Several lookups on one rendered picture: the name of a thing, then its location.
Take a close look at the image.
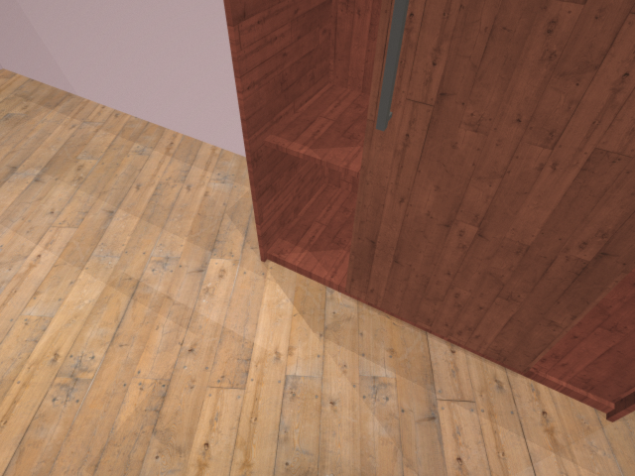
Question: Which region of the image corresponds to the wardrobe door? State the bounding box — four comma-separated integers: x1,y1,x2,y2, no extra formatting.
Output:
533,268,635,403
345,0,635,373

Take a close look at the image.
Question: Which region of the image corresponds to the handle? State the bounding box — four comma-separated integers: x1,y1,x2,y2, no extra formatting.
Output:
376,0,409,131

